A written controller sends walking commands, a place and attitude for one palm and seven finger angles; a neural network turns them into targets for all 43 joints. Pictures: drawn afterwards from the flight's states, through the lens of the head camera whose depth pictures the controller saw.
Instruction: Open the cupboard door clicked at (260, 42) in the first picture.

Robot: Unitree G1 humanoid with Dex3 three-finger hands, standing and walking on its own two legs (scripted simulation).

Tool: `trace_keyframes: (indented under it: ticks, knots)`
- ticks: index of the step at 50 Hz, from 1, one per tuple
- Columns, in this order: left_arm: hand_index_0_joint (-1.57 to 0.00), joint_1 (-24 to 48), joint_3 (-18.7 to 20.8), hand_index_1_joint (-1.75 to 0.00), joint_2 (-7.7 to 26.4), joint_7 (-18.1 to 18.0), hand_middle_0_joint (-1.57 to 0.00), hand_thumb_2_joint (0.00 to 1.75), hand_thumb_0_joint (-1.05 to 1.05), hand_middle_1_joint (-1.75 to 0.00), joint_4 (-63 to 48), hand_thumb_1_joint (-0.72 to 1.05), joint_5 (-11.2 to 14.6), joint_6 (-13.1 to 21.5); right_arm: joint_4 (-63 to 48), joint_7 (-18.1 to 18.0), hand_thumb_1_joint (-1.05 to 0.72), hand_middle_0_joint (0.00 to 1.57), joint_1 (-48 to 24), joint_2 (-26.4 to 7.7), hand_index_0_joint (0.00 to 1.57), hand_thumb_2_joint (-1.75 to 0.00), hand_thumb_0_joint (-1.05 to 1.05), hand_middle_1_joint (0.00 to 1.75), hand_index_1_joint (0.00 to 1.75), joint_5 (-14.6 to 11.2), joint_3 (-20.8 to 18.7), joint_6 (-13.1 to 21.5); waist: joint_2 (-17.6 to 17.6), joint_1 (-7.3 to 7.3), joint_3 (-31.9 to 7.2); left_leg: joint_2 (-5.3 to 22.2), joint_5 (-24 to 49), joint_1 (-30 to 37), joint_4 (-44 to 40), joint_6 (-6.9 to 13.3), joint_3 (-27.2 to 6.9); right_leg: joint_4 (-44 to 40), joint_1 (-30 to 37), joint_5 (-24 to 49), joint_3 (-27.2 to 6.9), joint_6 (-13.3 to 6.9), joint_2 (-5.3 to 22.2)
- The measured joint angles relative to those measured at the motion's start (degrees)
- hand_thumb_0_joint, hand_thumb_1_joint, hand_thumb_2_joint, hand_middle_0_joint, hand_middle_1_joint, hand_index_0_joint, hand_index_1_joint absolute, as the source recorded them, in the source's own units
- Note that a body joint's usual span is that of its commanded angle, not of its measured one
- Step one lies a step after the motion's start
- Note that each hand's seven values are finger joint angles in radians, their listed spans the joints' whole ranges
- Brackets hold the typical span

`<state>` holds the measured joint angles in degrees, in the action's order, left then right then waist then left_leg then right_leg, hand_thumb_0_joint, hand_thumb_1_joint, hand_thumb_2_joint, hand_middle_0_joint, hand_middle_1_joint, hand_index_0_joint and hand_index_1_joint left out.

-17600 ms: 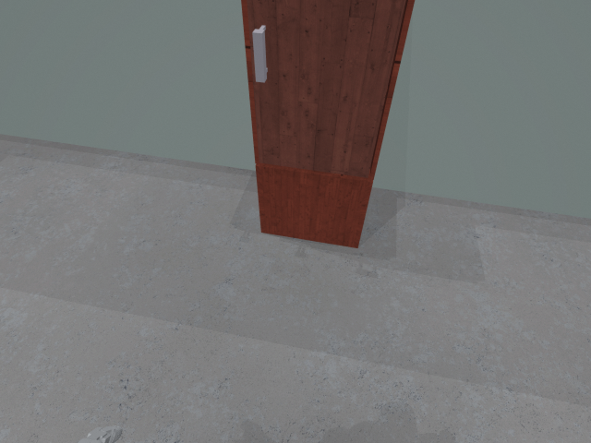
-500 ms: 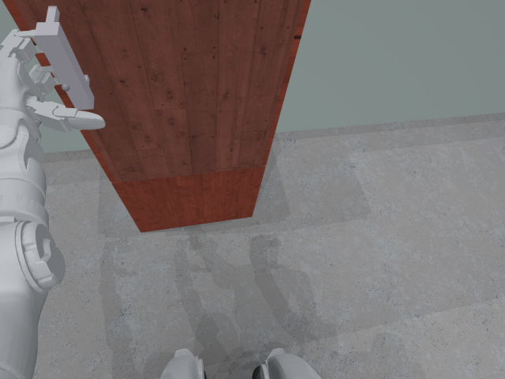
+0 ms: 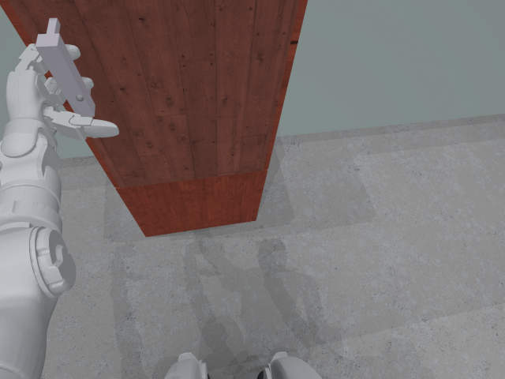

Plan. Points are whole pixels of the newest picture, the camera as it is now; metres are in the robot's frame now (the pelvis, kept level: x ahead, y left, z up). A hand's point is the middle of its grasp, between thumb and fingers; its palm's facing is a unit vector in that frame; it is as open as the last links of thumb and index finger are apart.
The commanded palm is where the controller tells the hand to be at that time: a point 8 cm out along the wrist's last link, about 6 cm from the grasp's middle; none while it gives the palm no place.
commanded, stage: slide the fingers in behind the handle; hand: left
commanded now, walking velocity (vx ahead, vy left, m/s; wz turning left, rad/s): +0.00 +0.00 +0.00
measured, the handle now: (70, 70) +0.58 +0.23 +0.11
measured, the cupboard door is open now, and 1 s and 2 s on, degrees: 0 0 37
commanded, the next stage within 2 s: close the thumb around the handle in 0.12 s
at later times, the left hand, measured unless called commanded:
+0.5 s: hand (81, 96) +0.52 +0.21 +0.11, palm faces +0.11 -0.99 +0.00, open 11.8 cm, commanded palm +0.49 +0.25 +0.11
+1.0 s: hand (82, 95) +0.52 +0.21 +0.11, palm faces +0.11 -0.99 +0.00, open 6.1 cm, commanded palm +0.49 +0.25 +0.11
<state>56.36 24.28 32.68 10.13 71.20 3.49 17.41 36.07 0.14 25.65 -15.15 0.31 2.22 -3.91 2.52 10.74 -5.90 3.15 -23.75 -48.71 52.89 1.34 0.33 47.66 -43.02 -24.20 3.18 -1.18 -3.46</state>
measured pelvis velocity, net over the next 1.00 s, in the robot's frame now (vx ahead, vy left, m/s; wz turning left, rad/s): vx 0.00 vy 0.00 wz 0.00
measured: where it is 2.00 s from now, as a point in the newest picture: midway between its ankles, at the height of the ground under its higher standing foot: outside the picture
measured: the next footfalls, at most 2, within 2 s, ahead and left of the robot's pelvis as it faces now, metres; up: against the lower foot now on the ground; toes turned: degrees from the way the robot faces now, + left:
none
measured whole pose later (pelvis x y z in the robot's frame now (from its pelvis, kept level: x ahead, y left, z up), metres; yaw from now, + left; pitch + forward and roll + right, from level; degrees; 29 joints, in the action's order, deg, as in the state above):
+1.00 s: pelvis +0.00 +0.00 +0.00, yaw +0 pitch +19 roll -4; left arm 55.4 24.0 30.7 8.8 69.6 3.8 18.1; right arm 36.6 0.2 25.4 -15.3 0.5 1.6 -3.9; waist 2.6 10.6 -6.5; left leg 2.9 -24.0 -48.3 52.8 1.6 0.6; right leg 47.6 -42.6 -24.3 2.8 -0.9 -3.3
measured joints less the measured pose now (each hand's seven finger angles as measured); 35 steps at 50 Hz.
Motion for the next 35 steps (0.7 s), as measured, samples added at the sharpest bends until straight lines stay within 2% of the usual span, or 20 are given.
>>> trace_keyframes:
  ticks: [8, 14, 18, 25, 35]
  knots:
    - [-0.30, 0.3, -0.2, -1.20, -0.6, 0.4, -0.29, 0.30, -0.01, -1.20, -1.1, -0.50, 0.3, 1.2, 0.7, -0.3, -0.91, 0.20, -0.3, -0.4, 0.21, -0.90, 0.00, 0.30, 0.30, 0.1, -0.5, 0.5, -0.3, 0.06, -0.1, 0.0, 0.2, -0.7, 0.2, -0.2, -0.4, 0.1, -0.5, 0.1, 0.3, -0.1, 0.0]
    - [-0.30, 0.4, 0.2, -1.20, -0.2, 0.5, -0.29, 0.30, -0.01, -1.20, -0.1, -0.50, 0.1, 0.0, 0.4, -0.4, -0.91, 0.20, -0.3, -0.7, 0.21, -0.90, 0.00, 0.30, 0.30, 0.0, -0.4, 0.2, -0.2, 0.42, -0.3, 0.0, 0.2, -0.2, 0.1, -0.1, -0.2, 0.0, -0.1, 0.2, 0.2, -0.1, -0.1]
    - [-0.30, 0.0, 0.0, -1.21, -0.3, -0.1, -0.29, 0.33, -0.01, -1.20, -0.3, -0.43, 0.2, 0.1, 0.1, -0.3, -0.91, 0.20, -0.1, -0.6, 0.21, -0.90, 0.00, 0.30, 0.30, 0.0, -0.4, 0.2, -0.1, 0.44, -0.2, 0.0, 0.3, 0.0, -0.1, 0.0, -0.1, -0.2, 0.0, 0.3, 0.0, 0.0, -0.1]
    - [-0.32, -0.3, 0.2, -1.24, -0.6, -0.3, -0.30, 0.45, -0.01, -1.23, -0.8, -0.16, 0.1, 0.9, 0.3, -0.1, -0.91, 0.20, 0.0, -0.2, 0.21, -0.90, 0.00, 0.30, 0.30, 0.1, -0.2, 0.3, 0.0, 0.26, -0.2, 0.0, 0.3, -0.2, 0.0, 0.1, 0.1, 0.0, -0.2, 0.3, -0.2, 0.1, 0.0]
    - [-0.36, -0.6, -0.1, -1.30, -1.1, -0.5, -0.33, 0.67, 0.00, -1.28, -1.0, 0.37, 0.4, 0.7, 0.6, 0.0, -0.91, 0.20, 0.1, 0.0, 0.21, -0.90, 0.00, 0.30, 0.30, 0.1, -0.3, 0.2, 0.0, 0.12, -0.4, -0.1, 0.0, 0.2, -0.1, 0.2, 0.2, -0.2, 0.1, 0.1, -0.3, 0.2, 0.1]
